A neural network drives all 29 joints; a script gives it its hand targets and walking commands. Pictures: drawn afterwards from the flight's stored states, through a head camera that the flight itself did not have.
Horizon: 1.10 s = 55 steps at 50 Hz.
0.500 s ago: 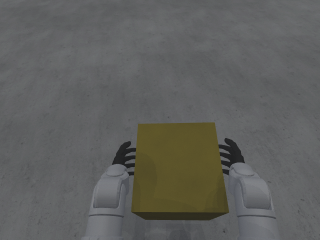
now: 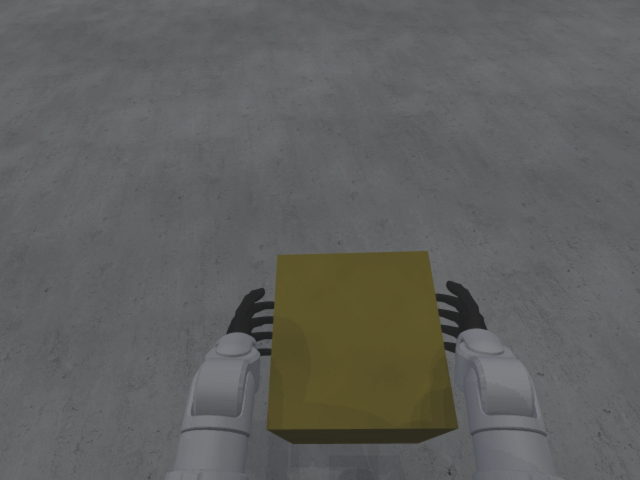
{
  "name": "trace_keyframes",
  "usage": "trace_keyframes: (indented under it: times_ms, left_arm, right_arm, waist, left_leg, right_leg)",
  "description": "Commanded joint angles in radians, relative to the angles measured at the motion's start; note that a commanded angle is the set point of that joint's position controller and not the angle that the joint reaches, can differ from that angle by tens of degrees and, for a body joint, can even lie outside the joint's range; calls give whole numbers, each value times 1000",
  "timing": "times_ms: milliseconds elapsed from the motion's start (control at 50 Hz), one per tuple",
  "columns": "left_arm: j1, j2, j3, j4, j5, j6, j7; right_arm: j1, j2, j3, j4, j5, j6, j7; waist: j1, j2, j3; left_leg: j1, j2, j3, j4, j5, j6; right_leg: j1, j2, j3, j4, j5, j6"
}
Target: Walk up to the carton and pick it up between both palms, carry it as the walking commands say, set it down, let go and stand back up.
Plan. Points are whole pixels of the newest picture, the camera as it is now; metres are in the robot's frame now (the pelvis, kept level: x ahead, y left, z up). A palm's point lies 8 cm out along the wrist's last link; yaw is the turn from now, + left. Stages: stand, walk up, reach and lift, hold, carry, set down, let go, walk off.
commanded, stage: carry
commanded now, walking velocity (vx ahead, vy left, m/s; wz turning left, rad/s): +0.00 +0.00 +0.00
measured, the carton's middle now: (353, 357) +0.29 +0.00 -0.06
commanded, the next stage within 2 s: none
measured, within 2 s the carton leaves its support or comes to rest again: neither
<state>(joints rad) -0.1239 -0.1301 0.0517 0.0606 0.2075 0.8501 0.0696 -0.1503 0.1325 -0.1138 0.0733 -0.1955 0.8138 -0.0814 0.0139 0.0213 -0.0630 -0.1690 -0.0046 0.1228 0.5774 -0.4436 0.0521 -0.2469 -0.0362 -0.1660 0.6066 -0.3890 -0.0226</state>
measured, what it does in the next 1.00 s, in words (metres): stands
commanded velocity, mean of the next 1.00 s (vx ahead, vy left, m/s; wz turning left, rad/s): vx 0.00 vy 0.00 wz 0.00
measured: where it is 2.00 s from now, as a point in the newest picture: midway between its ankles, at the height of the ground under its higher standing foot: outside the picture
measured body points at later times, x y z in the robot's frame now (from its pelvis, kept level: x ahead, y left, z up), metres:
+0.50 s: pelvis -0.01 +0.00 +0.00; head -0.01 -0.01 +0.45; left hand +0.27 +0.14 +0.01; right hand +0.28 -0.15 +0.02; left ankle -0.08 +0.07 -0.73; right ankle -0.04 -0.10 -0.73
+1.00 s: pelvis -0.01 +0.00 +0.00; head -0.01 -0.01 +0.45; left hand +0.27 +0.14 +0.01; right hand +0.28 -0.15 +0.02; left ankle -0.08 +0.07 -0.73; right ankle -0.04 -0.10 -0.73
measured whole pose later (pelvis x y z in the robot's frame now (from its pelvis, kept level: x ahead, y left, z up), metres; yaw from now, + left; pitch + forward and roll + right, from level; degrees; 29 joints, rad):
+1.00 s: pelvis -0.01 +0.00 +0.00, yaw +1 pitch +1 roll +0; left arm -0.15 -0.13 0.07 0.13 0.23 0.79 0.06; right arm -0.17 0.13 -0.13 0.12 -0.21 0.76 -0.07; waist 0.01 0.02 -0.04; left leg -0.18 -0.01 0.12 0.58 -0.42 0.05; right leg -0.25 -0.04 -0.17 0.60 -0.37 -0.03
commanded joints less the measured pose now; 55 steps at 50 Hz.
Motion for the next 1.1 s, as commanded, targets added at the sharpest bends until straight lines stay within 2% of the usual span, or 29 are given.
trace_keyframes:
  times_ms: [0, 40, 60, 80, 100, 120, 140, 160, 180, 220, 240, 260, 300, 320, 360, 440, 460, 540, 600, 620, 660, 740, 800, 880, 940, 960, 1000, 1020, 1080]
  left_arm:
    - [-516, -847, -509, -183, -264, -104, -212]
    - [-541, -851, -509, -198, -280, -107, -220]
    - [-513, -868, -513, -160, -274, -107, -222]
    - [-528, -867, -482, -121, -253, -118, -226]
    - [-514, -863, -494, -137, -255, -117, -222]
    - [-550, -879, -491, -124, -251, -129, -225]
    - [-589, -880, -505, -163, -265, -133, -226]
    - [-555, -880, -496, -123, -250, -132, -227]
    - [-560, -886, -494, -110, -249, -138, -228]
    - [-548, -897, -496, -102, -249, -143, -230]
    - [-572, -915, -504, -113, -258, -150, -233]
    - [-576, -913, -505, -123, -261, -152, -234]
    - [-574, -916, -515, -133, -259, -147, -232]
    - [-572, -913, -517, -137, -267, -146, -233]
    - [-587, -918, -529, -162, -271, -150, -232]
    - [-542, -902, -512, -121, -255, -144, -235]
    - [-609, -899, -515, -150, -258, -151, -234]
    - [-544, -916, -516, -123, -253, -144, -235]
    - [-559, -927, -516, -122, -256, -147, -236]
    - [-558, -913, -525, -152, -264, -145, -234]
    - [-565, -909, -530, -180, -269, -147, -231]
    - [-547, -913, -520, -121, -260, -145, -240]
    - [-557, -916, -514, -114, -256, -148, -243]
    - [-553, -937, -526, -131, -265, -152, -242]
    - [-544, -924, -519, -126, -251, -151, -237]
    - [-545, -925, -532, -146, -265, -153, -239]
    - [-586, -920, -534, -166, -268, -153, -237]
    - [-591, -919, -530, -160, -264, -153, -238]
    - [-556, -915, -516, -123, -254, -153, -241]
  right_arm:
    - [-441, 845, 552, -100, 263, -59, 251]
    - [-450, 849, 559, -116, 263, -61, 249]
    - [-473, 852, 564, -126, 266, -68, 250]
    - [-476, 849, 547, -82, 240, -77, 251]
    - [-482, 852, 561, -108, 258, -77, 251]
    - [-467, 865, 552, -64, 236, -87, 255]
    - [-491, 869, 562, -92, 250, -87, 258]
    - [-468, 871, 548, -60, 233, -86, 257]
    - [-472, 869, 548, -50, 231, -93, 261]
    - [-497, 879, 566, -74, 241, -101, 261]
    - [-504, 890, 572, -77, 245, -107, 265]
    - [-509, 904, 579, -80, 253, -106, 267]
    - [-480, 901, 568, -58, 248, -100, 270]
    - [-491, 903, 579, -74, 255, -100, 268]
    - [-483, 912, 587, -70, 261, -100, 273]
    - [-449, 889, 570, -49, 237, -96, 271]
    - [-470, 895, 566, -37, 239, -99, 275]
    - [-497, 902, 575, -80, 254, -106, 274]
    - [-522, 903, 586, -96, 258, -106, 274]
    - [-471, 896, 579, -85, 255, -101, 274]
    - [-464, 902, 584, -86, 257, -99, 272]
    - [-479, 897, 576, -82, 236, -102, 270]
    - [-472, 894, 568, -56, 231, -103, 272]
    - [-504, 912, 591, -97, 256, -109, 276]
    - [-512, 904, 587, -97, 258, -111, 276]
    - [-492, 901, 593, -105, 257, -110, 275]
    - [-467, 908, 580, -62, 250, -101, 277]
    - [-479, 902, 572, -64, 240, -103, 277]
    - [-471, 903, 572, -58, 235, -107, 274]
  waist:
    - [-6, 32, -321]
    - [-6, -26, -324]
    - [-6, -5, -313]
    - [-5, -44, -319]
    - [-4, -18, -307]
    - [-5, -18, -309]
    - [-8, -42, -298]
    - [-7, -50, -300]
    - [-7, -16, -295]
    - [-7, -51, -310]
    - [-6, -20, -320]
    - [-5, -53, -317]
    - [-7, 9, -314]
    - [-8, -33, -334]
    - [-7, -6, -345]
    - [-8, -16, -345]
    - [-10, -14, -325]
    - [-7, 4, -335]
    - [-7, -20, -317]
    - [-8, 10, -342]
    - [-8, -15, -348]
    - [-9, -56, -315]
    - [-10, -23, -333]
    - [-9, -25, -354]
    - [-6, -4, -350]
    - [-8, -20, -355]
    - [-8, 8, -351]
    - [-11, -20, -343]
    - [-8, -33, -333]
  left_leg:
    - [143, 168, -152, -37, 916, 1]
    - [107, 160, -140, -32, 815, 7]
    - [119, 155, -142, -40, 791, 5]
    - [109, 152, -135, -42, 746, 9]
    - [100, 145, -132, -44, 686, 9]
    - [82, 135, -127, -42, 629, 11]
    - [73, 145, -156, -63, 614, 8]
    - [83, 138, -146, -60, 595, 12]
    - [88, 142, -153, -66, 630, 9]
    - [89, 145, -151, -49, 618, 15]
    - [101, 137, -145, -50, 618, 14]
    - [99, 133, -140, -47, 582, 10]
    - [95, 140, -150, -60, 625, 12]
    - [109, 137, -148, -42, 617, 13]
    - [122, 139, -143, -43, 649, 10]
    - [112, 144, -147, -37, 684, 13]
    - [120, 152, -149, -42, 695, 8]
    - [113, 147, -153, -42, 705, 16]
    - [108, 152, -158, -44, 763, 5]
    - [130, 162, -160, -39, 792, 6]
    - [127, 146, -138, -20, 729, 10]
    - [108, 136, -136, -31, 641, 15]
    - [114, 141, -151, -40, 658, 12]
    - [106, 135, -149, -24, 638, 13]
    - [115, 144, -153, -40, 679, 12]
    - [108, 144, -150, -32, 679, 14]
    - [108, 145, -154, -30, 699, 10]
    - [122, 151, -153, -27, 707, 16]
    - [92, 141, -146, -23, 650, 14]
  right_leg:
    - [83, -112, 112, -2, 465, -55]
    - [120, -118, 113, -35, 498, -56]
    - [100, -121, 118, -33, 488, -58]
    - [110, -122, 127, -52, 498, -64]
    - [114, -130, 133, -57, 509, -62]
    - [127, -134, 130, -63, 539, -67]
    - [123, -133, 134, -60, 499, -67]
    - [117, -139, 140, -71, 504, -66]
    - [111, -135, 140, -63, 499, -66]
    - [129, -141, 146, -77, 530, -64]
    - [118, -140, 141, -69, 528, -66]
    - [117, -143, 141, -75, 527, -63]
    - [123, -137, 136, -68, 496, -66]
    - [131, -142, 136, -69, 529, -68]
    - [120, -145, 133, -59, 528, -65]
    - [134, -141, 126, -59, 530, -63]
    - [116, -134, 119, -63, 504, -60]
    - [121, -135, 127, -50, 494, -62]
    - [114, -132, 127, -35, 510, -63]
    - [111, -129, 117, -30, 482, -59]
    - [116, -134, 122, -41, 534, -66]
    - [105, -138, 132, -62, 555, -63]
    - [110, -135, 129, -51, 508, -71]
    - [133, -147, 142, -50, 577, -72]
    - [121, -142, 134, -44, 509, -68]
    - [123, -137, 127, -53, 510, -64]
    - [132, -140, 130, -40, 528, -70]
    - [109, -136, 131, -47, 519, -65]
    - [141, -142, 135, -60, 557, -68]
